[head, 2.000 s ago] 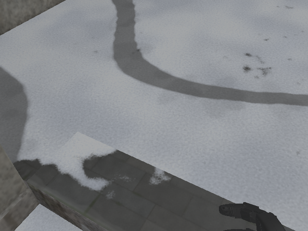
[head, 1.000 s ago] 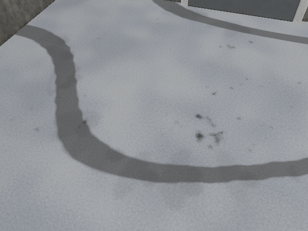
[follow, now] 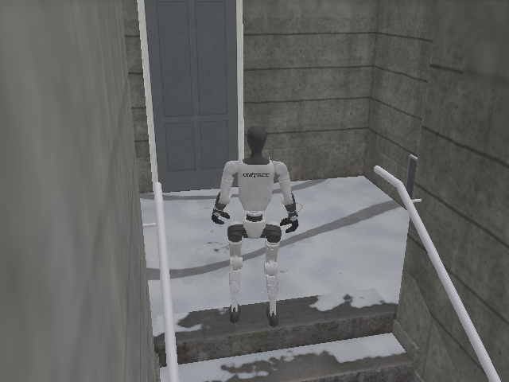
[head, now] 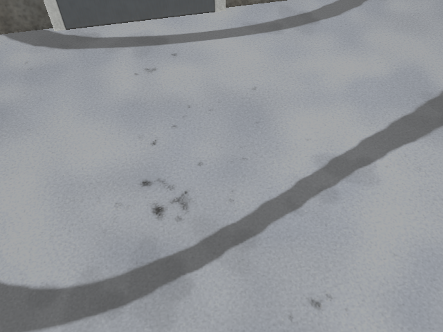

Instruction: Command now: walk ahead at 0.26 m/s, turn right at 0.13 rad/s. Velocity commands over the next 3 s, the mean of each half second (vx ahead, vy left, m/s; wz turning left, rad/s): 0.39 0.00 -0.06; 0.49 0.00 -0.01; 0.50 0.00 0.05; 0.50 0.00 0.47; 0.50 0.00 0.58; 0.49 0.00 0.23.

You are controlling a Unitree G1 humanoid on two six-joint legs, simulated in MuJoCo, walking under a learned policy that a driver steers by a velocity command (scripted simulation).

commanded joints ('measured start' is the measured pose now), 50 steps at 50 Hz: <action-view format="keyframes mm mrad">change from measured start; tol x32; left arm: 1 -133 158 58 -44 -9 -23 -1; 24 -425 61 50 -3 16 36 -67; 30 352 236 114 189 -55 38 18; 36 -50 58 51 168 -28 9 -7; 50 146 223 93 271 -51 58 10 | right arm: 1 15 -25 2 -88 15 -38 11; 29 507 39 30 150 -60 -76 14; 32 40 -57 -14 23 113 -95 -55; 50 -152 -85 -44 -90 54 -36 -11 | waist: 1 -35 -137 -17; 5 -89 307 -58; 24 -73 106 92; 29 109 -217 -524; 37 -106 -80 88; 50 -44 -84 64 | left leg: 1 122 15 2 -227 28 36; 4 474 71 -107 -428 118 166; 6 622 382 -863 -715 -170 518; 11 469 209 -297 -719 178 313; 27 502 175 7 -474 1428 119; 30 -237 -120 -114 572 -182 -8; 43 -44 93 2 -182 569 54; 50 13 19 39 -408 347 140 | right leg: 1 11 -232 315 -230 -305 -189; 9 -734 -6 120 827 143 -37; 25 -199 44 -229 15 242 -81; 28 569 -64 -105 112 503 -235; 29 1139 -375 385 14 527 -518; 38 22 -232 36 -512 233 -221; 50 413 -250 -40 -223 606 -118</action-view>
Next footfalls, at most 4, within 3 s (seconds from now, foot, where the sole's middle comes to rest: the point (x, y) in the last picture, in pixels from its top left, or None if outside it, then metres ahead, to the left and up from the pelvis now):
0.06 left None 0.03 0.14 -0.77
0.54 right None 0.43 -0.07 -0.77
1.02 left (193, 259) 0.76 0.18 -0.77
1.56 right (262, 198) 1.02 -0.06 -0.77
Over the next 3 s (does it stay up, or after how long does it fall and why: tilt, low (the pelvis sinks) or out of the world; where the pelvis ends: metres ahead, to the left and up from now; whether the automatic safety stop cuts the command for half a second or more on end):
stays up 1.53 0.36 0.01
